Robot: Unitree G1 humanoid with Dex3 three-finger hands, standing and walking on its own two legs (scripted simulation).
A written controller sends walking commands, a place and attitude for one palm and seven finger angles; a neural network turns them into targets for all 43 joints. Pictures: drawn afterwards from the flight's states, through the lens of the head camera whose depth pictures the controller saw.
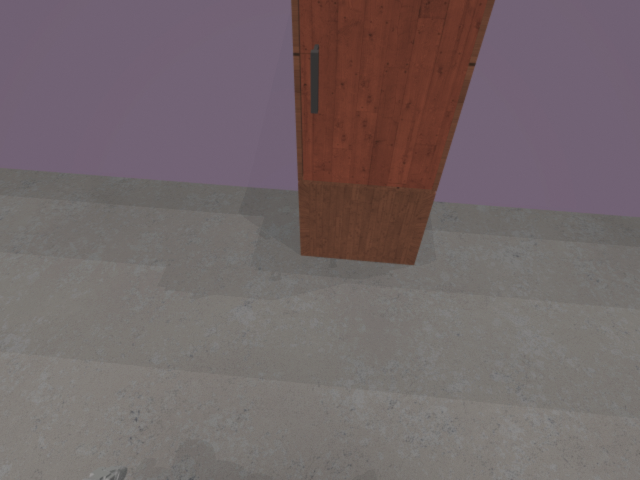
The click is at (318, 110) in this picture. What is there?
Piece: cupboard door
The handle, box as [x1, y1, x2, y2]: [310, 44, 318, 113]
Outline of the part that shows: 315,44 314,48 310,52 311,112 317,113 318,44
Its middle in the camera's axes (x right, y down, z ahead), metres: -0.02 -0.42 +1.01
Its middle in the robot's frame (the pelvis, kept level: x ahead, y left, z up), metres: +1.04 +0.07 +0.01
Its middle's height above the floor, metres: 0.79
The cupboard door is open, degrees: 0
